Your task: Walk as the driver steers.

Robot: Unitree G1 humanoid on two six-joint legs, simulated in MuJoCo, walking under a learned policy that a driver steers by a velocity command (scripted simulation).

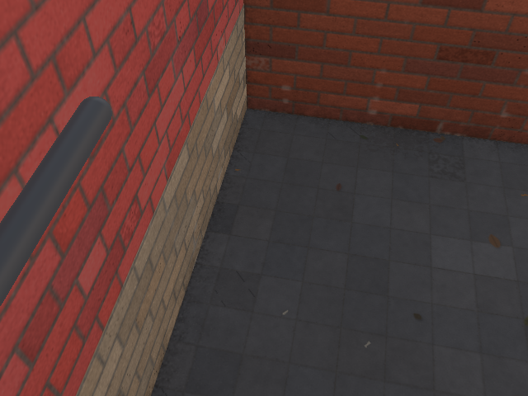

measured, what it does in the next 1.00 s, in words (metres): goes down, turning right: left foot 0.18 m lower, then right foot 0.18 m lower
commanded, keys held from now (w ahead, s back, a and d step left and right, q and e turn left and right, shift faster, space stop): w+e+shift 0.62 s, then e+shift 0.04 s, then q+shift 0.34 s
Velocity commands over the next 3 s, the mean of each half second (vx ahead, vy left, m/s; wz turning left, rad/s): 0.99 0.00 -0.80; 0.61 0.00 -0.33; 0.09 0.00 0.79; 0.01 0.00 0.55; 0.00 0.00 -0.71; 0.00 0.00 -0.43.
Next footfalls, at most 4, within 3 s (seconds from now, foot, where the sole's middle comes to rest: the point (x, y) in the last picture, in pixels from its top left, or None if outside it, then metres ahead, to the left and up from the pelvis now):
0.14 left None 0.15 0.14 -0.92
0.46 right None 0.54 -0.17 -1.11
0.80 left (336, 299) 0.94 -0.20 -1.11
1.16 right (401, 301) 0.93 -0.43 -1.11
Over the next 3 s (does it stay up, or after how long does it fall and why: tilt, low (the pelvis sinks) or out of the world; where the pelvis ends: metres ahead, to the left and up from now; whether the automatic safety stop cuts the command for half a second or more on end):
stays up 0.89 -0.29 -0.33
